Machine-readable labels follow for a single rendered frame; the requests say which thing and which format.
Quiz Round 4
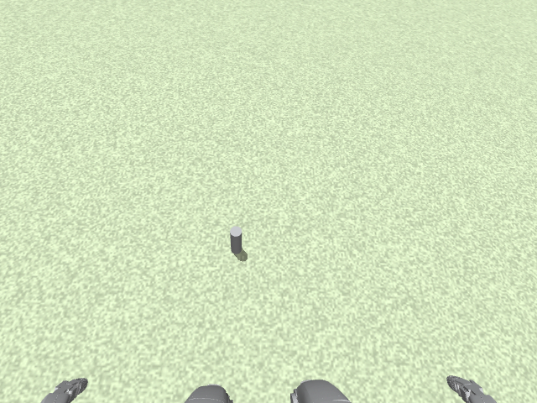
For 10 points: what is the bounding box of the left robot hand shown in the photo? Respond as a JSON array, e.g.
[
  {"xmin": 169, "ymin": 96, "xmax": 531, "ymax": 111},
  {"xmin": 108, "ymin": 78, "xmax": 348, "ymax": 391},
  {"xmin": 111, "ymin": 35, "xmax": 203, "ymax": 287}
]
[{"xmin": 40, "ymin": 378, "xmax": 88, "ymax": 403}]

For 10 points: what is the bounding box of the can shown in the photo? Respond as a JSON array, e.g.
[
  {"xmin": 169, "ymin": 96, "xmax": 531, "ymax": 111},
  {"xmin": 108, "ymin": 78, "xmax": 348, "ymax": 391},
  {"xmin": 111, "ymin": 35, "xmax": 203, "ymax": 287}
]
[{"xmin": 230, "ymin": 226, "xmax": 242, "ymax": 254}]

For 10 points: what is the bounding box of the right robot hand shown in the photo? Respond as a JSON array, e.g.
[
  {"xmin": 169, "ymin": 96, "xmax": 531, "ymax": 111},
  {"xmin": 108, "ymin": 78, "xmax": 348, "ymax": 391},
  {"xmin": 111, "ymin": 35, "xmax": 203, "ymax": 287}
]
[{"xmin": 446, "ymin": 375, "xmax": 497, "ymax": 403}]

